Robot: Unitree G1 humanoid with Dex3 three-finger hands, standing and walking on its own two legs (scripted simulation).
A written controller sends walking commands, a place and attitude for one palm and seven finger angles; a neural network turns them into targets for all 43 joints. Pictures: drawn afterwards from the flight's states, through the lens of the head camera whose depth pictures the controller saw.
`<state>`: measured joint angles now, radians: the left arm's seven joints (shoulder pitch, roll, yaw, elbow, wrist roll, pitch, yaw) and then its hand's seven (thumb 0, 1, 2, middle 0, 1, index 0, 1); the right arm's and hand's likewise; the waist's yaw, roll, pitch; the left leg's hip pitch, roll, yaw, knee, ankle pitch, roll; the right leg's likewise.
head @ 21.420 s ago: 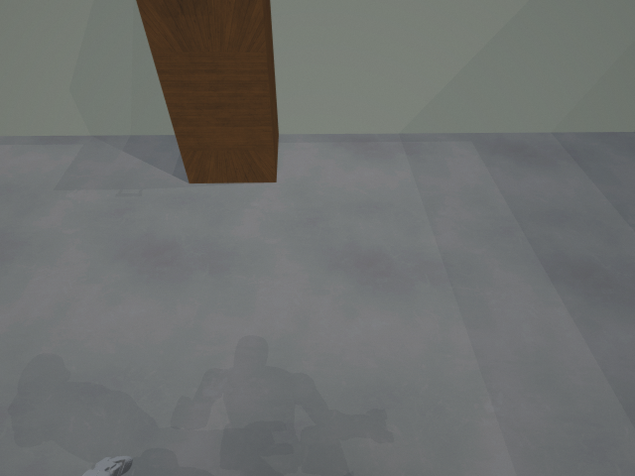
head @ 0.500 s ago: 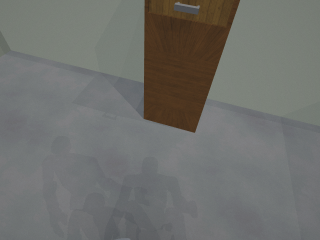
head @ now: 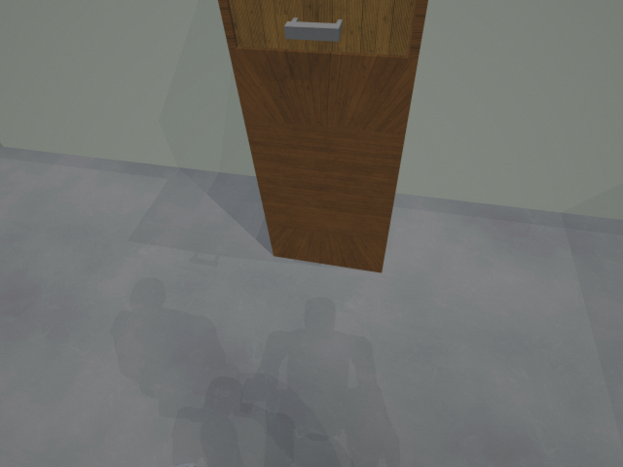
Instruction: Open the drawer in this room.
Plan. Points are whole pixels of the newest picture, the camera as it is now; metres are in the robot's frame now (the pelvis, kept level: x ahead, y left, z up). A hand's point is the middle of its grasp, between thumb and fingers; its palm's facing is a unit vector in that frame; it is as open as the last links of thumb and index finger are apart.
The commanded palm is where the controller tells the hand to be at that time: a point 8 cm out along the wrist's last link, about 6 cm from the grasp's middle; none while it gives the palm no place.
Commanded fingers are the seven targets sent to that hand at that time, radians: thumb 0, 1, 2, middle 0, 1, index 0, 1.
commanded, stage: stand and wait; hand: left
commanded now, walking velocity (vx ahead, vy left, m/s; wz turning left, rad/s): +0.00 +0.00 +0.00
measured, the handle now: (314, 26) +0.90 +0.01 +0.14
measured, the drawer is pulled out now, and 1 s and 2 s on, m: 0.00 0.00 0.00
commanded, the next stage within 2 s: look at it before walking up in 0.74 s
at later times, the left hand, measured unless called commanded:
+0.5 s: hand out of the picture -0.01 +0.18 -0.16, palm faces +0.04 -0.99 -0.16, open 7.3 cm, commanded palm none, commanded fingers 0.00 0.90 0.90 -0.20 -0.30 -0.20 -0.30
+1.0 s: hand out of the picture +0.03 +0.18 -0.17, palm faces +0.01 -0.98 -0.17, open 7.3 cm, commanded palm none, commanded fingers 0.00 0.90 0.90 -0.20 -0.30 -0.20 -0.30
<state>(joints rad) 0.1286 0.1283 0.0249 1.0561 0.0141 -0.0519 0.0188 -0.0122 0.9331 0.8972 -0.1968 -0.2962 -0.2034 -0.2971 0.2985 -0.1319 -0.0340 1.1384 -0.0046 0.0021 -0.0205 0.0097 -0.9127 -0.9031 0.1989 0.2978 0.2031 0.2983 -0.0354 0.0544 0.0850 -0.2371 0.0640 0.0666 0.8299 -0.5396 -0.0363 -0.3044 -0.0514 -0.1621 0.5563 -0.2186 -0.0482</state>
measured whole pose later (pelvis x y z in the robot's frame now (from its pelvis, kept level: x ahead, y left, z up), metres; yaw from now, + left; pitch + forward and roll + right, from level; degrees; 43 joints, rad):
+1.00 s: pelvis +0.04 +0.02 +0.01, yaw -2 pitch -1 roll +0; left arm 0.30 0.12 0.00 1.15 0.01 -0.01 0.04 0.01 0.92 0.90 -0.20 -0.30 -0.20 -0.30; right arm 0.32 -0.09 0.00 1.16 -0.01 -0.02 -0.03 0.01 -0.91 -0.90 0.20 0.30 0.20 0.30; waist 0.00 0.00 0.03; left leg -0.09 0.03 0.11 0.39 -0.28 0.00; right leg -0.20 -0.05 -0.12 0.42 -0.20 0.00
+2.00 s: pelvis +0.04 +0.01 +0.00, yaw -8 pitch +0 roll +1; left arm 0.25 0.16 0.06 1.07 0.04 0.03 -0.01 0.00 0.91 0.90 -0.19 -0.30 -0.20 -0.30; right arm 0.29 -0.15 -0.05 1.10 -0.03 0.00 -0.03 0.01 -0.91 -0.90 0.20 0.30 0.20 0.30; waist 0.00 0.01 0.04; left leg -0.15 0.09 0.20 0.55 -0.38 -0.02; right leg -0.34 -0.01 -0.05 0.67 -0.35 -0.02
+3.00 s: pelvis +0.35 -0.06 +0.00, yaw -12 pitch -1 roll +1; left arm 0.12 0.20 0.05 0.99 0.03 0.01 0.02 0.00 0.91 0.90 -0.19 -0.30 -0.20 -0.30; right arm 0.27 -0.15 -0.04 1.10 -0.03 -0.01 -0.03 0.00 -0.92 -0.90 0.20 0.30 0.20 0.30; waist -0.03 -0.02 0.09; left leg -0.16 0.04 0.15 0.48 -0.31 0.00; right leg -0.40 -0.07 -0.07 0.69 -0.28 0.02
